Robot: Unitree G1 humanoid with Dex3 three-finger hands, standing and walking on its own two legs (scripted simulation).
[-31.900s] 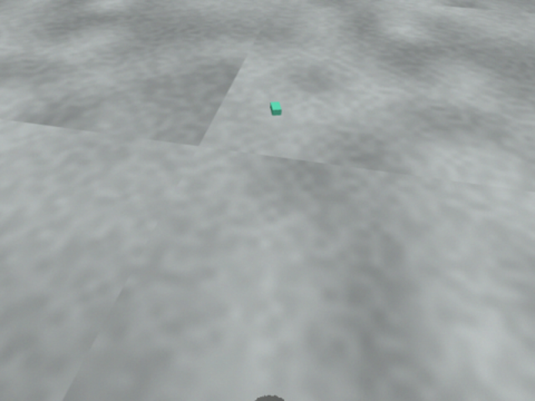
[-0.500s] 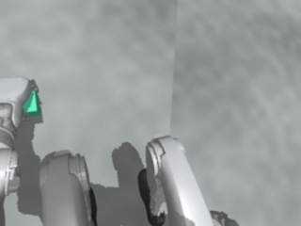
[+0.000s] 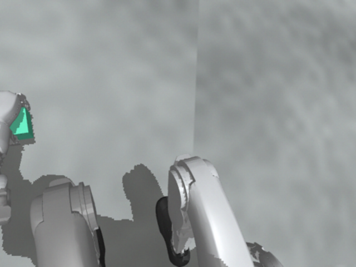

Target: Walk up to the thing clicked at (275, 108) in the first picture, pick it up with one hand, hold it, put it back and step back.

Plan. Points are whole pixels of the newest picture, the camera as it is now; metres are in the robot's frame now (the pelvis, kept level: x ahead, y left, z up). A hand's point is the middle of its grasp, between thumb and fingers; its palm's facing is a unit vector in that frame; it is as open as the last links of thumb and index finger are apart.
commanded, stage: lower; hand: left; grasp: from above
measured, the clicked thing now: (2, 126) +0.46 +0.30 -0.22
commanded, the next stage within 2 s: rest in 0.02 s
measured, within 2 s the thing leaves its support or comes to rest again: rests again in 0.92 s
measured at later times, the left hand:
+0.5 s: hand (17, 127) +0.46 +0.27 -0.24, palm faces -0.48 -0.10 -0.87, open 9.0 cm
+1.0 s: hand (21, 128) +0.46 +0.28 -0.27, palm faces -0.48 -0.12 -0.87, open 9.0 cm
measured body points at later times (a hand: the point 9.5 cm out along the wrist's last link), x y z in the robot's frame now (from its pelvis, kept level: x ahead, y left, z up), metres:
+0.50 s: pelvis +0.00 +0.00 -0.02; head +0.27 +0.09 +0.33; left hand +0.48 +0.28 -0.19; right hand +0.04 -0.26 -0.10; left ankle +0.07 +0.12 -0.29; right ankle +0.10 -0.11 -0.29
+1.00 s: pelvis +0.00 +0.01 -0.02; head +0.28 +0.10 +0.31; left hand +0.48 +0.28 -0.22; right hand +0.03 -0.25 -0.09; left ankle +0.07 +0.12 -0.29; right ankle +0.10 -0.11 -0.29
